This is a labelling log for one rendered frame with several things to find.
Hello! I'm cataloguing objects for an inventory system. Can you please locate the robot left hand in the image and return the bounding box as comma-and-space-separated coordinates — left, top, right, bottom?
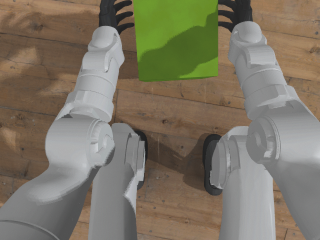
98, 0, 135, 35

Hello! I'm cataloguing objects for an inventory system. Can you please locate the robot right forearm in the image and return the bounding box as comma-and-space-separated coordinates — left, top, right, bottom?
227, 21, 320, 123

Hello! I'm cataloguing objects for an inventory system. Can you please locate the robot left thigh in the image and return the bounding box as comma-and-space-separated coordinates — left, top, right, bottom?
88, 132, 146, 240

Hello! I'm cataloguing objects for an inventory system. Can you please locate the carton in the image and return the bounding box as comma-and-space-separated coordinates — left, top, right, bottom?
133, 0, 218, 82

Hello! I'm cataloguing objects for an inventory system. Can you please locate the robot right upper arm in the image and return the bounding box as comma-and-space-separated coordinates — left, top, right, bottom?
245, 112, 320, 240

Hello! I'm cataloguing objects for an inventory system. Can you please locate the robot left forearm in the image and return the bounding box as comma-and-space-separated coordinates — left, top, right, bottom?
45, 26, 125, 156

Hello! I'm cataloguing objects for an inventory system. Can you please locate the robot right hand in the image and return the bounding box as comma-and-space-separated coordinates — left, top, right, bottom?
218, 0, 253, 33

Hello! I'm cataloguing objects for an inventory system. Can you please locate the robot left upper arm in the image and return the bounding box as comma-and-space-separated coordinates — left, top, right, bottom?
0, 118, 116, 240

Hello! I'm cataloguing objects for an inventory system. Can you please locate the left robot foot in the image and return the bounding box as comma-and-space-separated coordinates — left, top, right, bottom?
135, 130, 148, 190

